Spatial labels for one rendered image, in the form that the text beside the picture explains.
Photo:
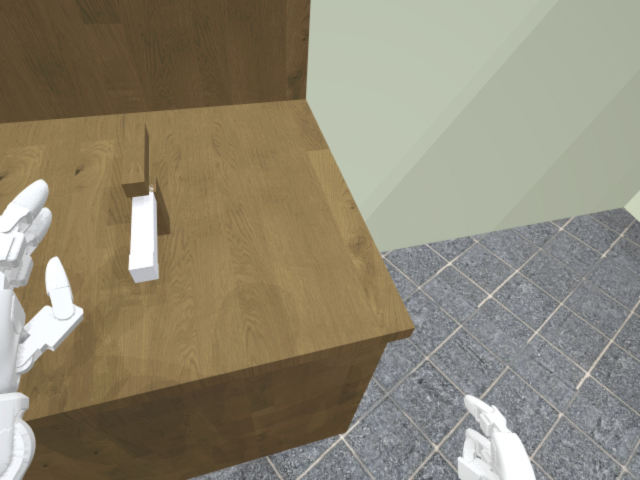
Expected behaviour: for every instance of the tap lever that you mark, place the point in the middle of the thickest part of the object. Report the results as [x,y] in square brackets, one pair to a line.
[143,258]

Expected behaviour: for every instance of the right robot hand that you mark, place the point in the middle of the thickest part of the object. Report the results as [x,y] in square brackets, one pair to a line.
[504,458]

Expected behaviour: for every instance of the left robot forearm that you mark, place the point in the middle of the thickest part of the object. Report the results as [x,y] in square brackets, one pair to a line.
[17,440]

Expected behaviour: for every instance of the left robot hand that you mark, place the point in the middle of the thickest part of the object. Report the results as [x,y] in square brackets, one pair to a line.
[23,225]

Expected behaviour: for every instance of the counter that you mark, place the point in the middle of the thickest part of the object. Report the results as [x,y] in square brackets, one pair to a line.
[273,305]

